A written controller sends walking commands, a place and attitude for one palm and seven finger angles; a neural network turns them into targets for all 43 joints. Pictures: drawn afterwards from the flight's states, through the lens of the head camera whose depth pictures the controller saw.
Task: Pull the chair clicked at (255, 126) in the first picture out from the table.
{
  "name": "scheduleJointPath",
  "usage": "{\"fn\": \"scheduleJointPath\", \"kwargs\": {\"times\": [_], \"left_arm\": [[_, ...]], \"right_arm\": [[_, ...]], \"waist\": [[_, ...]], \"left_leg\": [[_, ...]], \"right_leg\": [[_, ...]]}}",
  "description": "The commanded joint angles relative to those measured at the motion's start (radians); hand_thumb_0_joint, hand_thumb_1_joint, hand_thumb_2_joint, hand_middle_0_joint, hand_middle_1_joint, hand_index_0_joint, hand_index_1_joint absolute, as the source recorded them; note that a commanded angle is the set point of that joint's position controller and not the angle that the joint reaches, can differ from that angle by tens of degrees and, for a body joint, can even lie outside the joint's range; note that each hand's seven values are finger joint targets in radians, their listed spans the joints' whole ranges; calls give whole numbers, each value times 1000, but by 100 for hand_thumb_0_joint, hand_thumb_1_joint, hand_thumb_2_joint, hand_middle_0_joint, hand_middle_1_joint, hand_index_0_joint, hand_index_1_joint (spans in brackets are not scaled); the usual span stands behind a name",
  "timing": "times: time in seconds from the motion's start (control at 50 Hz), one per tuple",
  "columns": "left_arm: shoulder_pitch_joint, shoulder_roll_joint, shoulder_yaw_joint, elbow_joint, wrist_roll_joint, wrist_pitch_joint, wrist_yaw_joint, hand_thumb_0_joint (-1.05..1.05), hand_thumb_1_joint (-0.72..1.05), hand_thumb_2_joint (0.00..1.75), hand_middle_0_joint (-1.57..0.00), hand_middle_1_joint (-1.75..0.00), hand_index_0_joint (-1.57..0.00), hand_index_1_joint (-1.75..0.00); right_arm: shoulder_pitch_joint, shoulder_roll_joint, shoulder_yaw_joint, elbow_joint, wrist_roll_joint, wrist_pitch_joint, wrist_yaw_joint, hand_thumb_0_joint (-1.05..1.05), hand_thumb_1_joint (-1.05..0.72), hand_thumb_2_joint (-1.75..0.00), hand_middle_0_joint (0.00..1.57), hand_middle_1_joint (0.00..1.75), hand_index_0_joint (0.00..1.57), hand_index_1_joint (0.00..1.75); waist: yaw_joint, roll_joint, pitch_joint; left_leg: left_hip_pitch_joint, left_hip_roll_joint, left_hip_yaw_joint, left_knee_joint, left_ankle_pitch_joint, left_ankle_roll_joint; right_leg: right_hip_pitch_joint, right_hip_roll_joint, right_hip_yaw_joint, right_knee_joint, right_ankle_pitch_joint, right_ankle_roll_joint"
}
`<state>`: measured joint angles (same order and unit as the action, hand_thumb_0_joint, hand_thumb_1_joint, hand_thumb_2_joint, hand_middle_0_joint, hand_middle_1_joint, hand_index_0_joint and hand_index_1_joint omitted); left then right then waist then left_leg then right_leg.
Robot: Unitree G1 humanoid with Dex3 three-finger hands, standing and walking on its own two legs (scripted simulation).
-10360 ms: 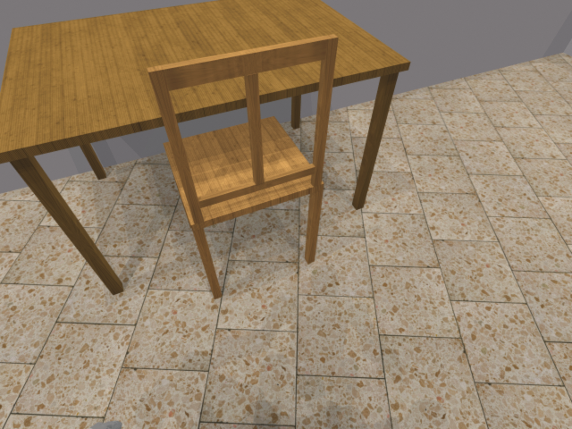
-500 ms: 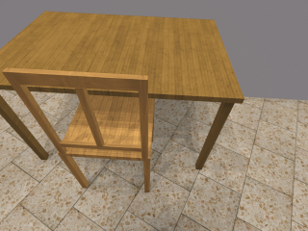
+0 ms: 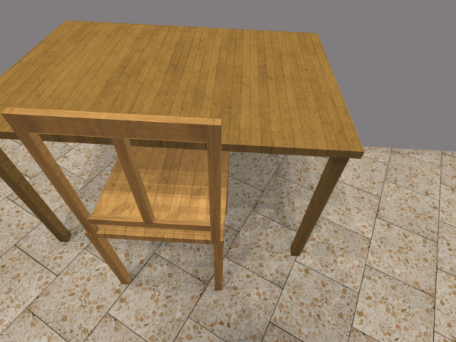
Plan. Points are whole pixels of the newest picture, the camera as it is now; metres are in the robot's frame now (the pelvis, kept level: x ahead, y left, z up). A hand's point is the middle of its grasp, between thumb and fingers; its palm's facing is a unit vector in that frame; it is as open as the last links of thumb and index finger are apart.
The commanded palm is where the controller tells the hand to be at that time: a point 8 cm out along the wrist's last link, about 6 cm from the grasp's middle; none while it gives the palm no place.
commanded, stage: look again from close up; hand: left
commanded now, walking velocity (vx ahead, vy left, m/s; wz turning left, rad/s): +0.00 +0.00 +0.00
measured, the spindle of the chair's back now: (136, 184) +0.47 +0.25 -0.07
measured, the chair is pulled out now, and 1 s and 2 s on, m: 0.00 0.00 0.00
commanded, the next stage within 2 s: raise the hand toward the chair's back in 0.40 s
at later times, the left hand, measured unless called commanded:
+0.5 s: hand out of the picture -0.02 +0.15 -0.18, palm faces +0.02 -0.99 -0.16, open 7.3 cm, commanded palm +0.10 +0.20 -0.08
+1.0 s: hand out of the picture +0.12 +0.15 -0.10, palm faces +0.15 -0.99 -0.01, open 9.8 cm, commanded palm +0.12 +0.21 -0.06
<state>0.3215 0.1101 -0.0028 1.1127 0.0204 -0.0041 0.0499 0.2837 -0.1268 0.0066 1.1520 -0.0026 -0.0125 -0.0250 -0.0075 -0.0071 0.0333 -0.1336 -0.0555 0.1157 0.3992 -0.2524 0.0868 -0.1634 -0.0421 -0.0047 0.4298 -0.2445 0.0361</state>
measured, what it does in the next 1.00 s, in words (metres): lowers itself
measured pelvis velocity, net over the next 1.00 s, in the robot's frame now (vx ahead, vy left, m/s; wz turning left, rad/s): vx -0.03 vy -0.06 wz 0.08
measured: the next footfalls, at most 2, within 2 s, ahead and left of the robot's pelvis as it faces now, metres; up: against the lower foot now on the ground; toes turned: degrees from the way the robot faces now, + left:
none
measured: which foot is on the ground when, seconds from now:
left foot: down 0.00-1.00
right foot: down 0.00-1.00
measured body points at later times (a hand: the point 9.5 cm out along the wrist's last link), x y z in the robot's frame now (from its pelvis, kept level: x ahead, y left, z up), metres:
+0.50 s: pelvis +0.01 +0.00 +0.00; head +0.01 +0.00 +0.45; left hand -0.02 +0.20 -0.16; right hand -0.02 -0.21 -0.16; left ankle -0.02 +0.06 -0.74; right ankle -0.01 -0.14 -0.74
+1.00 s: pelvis -0.03 -0.06 -0.09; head +0.02 -0.03 +0.36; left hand +0.11 +0.20 -0.10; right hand +0.23 -0.30 -0.10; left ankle -0.02 +0.06 -0.74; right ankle +0.00 -0.12 -0.74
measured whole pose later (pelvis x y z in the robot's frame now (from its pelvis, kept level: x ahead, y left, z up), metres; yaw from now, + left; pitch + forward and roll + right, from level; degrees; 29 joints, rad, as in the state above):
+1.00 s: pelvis -0.03 -0.06 -0.09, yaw +4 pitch +13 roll +0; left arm 0.49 0.21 0.17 0.18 -0.22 -0.48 -0.27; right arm 0.14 -0.29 -0.08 0.44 0.01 -0.22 0.01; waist 0.01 -0.08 -0.13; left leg -0.84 0.00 0.02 1.14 -0.52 0.01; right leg -0.85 0.01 -0.12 1.13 -0.51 -0.09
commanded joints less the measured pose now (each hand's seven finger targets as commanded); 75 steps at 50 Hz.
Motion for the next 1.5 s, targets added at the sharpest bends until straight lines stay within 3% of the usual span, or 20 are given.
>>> {"fn": "scheduleJointPath", "kwargs": {"times": [0.0,0.46,0.48,0.5,0.52,0.54,0.56,0.58,0.62,0.66,0.7,0.74,0.82,0.94,1.08,1.12,1.24,1.34,1.42,1.48], "left_arm": [[90,79,13,-14,-4,-13,1,0,90,90,-20,-30,-20,-30],[96,76,13,0,-5,-12,1,0,90,90,-20,-30,-20,-30],[83,128,-1,13,8,-31,35,0,90,90,-20,-30,-20,-30],[-582,313,86,-1517,-179,-221,26,0,88,89,-20,-30,-20,-30],[-483,368,141,-1494,-146,-178,67,0,85,88,-20,-29,-20,-29],[-217,195,40,-1205,-117,-126,91,0,83,87,-19,-29,-19,-29],[84,-21,-89,-939,-132,-17,98,0,81,86,-19,-29,-19,-29],[2,-53,-136,-1132,-180,-10,82,0,78,85,-19,-28,-19,-28],[-39,-5,-108,-1203,-179,-93,45,0,74,83,-18,-27,-18,-27],[-18,16,-44,-1024,-173,-174,7,0,69,81,-18,-27,-18,-27],[180,3,24,-863,-215,-306,-91,0,64,79,-17,-26,-17,-26],[359,70,120,-849,-262,-436,-226,0,60,77,-17,-25,-17,-25],[327,264,314,-847,-239,-550,-367,0,50,73,-16,-24,-16,-24],[-37,306,326,-1435,-306,-664,-298,0,36,67,-15,-22,-15,-22],[-105,199,69,-1306,-332,-687,-483,0,20,60,-13,-19,-13,-19],[-77,251,124,-1110,-331,-559,-534,0,15,58,-13,-18,-13,-18],[46,364,416,-1258,-405,-287,-460,0,1,52,-11,-16,-11,-16],[106,256,369,-1308,-372,-422,-320,0,-10,47,-10,-14,-10,-14],[39,183,188,-1149,-306,-501,-385,0,-20,43,-9,-13,-9,-13],[0,251,207,-1161,-328,-528,-454,0,-27,40,-8,-12,-8,-12]], "right_arm": [[84,-100,-18,-18,-6,-15,-12,0,-90,-90,20,30,20,30],[107,-92,-18,-8,-6,-20,-17,0,-90,-90,20,30,20,30],[43,-145,-10,-94,5,-31,-5,0,-90,-90,20,30,20,30],[81,-322,-46,-452,34,-168,-37,0,-90,-90,20,30,20,30],[-16,-229,-1,-392,42,-249,-66,0,-90,-90,20,30,20,30],[0,-238,-20,-347,17,-295,-59,0,-90,-90,20,30,20,30],[10,-172,-17,-329,48,-302,-40,0,-90,-90,20,30,20,30],[18,-214,-22,-402,57,-314,-34,0,-90,-90,20,30,20,30],[-24,-251,-34,-475,47,-352,-39,0,-90,-90,20,30,20,30],[-22,-268,-47,-508,19,-348,-28,0,-90,-90,20,30,20,30],[-71,-265,-70,-569,19,-341,-17,0,-90,-90,20,30,20,30],[-115,-263,-90,-638,20,-328,15,0,-90,-90,20,30,20,30],[-185,-264,-109,-759,18,-264,48,0,-90,-90,20,30,20,30],[-133,-218,-99,-826,9,-238,28,0,-90,-90,20,30,20,30],[-103,-256,-60,-701,31,-312,-24,0,-90,-90,20,30,20,30],[-101,-267,-57,-702,54,-301,-44,0,-90,-90,20,30,20,30],[-160,-214,-55,-814,57,-243,-42,0,-90,-90,20,30,20,30],[-144,-170,-68,-752,39,-248,-25,0,-90,-90,20,30,20,30],[-119,-210,-72,-714,39,-256,-19,0,-90,-90,20,30,20,30],[-87,-248,-78,-726,53,-283,-32,0,-90,-90,20,30,20,30]], "waist": [[3,6,50],[3,10,56],[11,-50,70],[-111,143,-441],[-60,222,-372],[-32,243,-338],[-34,126,-143],[-35,160,-92],[-48,96,-88],[-77,-160,5],[-10,-454,2],[63,-409,-58],[110,1,-173],[42,199,-451],[-128,35,-292],[-108,-46,-245],[81,-32,-561],[64,-47,-475],[-40,-64,-255],[-41,-29,-323]], "left_leg": [[-20,170,-159,-107,168,-39],[-8,176,-159,-119,186,-43],[-106,204,-164,60,526,-66],[255,119,-210,2,577,-126],[255,164,-167,-63,583,-145],[179,161,-185,-80,515,-160],[50,146,-207,-84,368,-146],[-26,131,-209,-44,259,-131],[-107,94,-180,80,94,-101],[-299,67,-202,192,-78,-84],[-488,55,-171,294,-151,-83],[-560,26,-120,358,-94,-99],[-646,-4,-77,477,-53,-104],[-666,33,-116,641,-51,-66],[-798,68,-165,779,-156,-38],[-868,68,-149,779,-207,-33],[-792,36,-138,686,-47,-52],[-783,51,-151,644,20,-71],[-830,53,-152,669,-96,-55],[-796,49,-150,661,-147,-45]], "right_leg": [[-44,-61,54,-52,137,-47],[-48,-56,61,-53,128,-44],[-53,-78,38,-15,295,-40],[-49,42,-51,85,241,-38],[-131,44,-26,212,14,-40],[-211,45,-46,240,-136,-59],[-273,28,-54,248,-138,-53],[-257,16,-65,228,-98,-47],[-235,24,-72,133,-44,-54],[-375,28,-87,131,-131,-58],[-471,31,-81,197,-288,-58],[-421,29,-38,256,-228,-72],[-400,16,15,427,-76,-98],[-485,33,103,524,-98,-83],[-665,41,118,483,-224,-47],[-657,34,153,430,-353,-40],[-287,-17,173,429,-141,-18],[-324,-5,118,495,125,-16],[-569,15,95,474,-117,-22],[-575,16,102,438,-280,-41]]}}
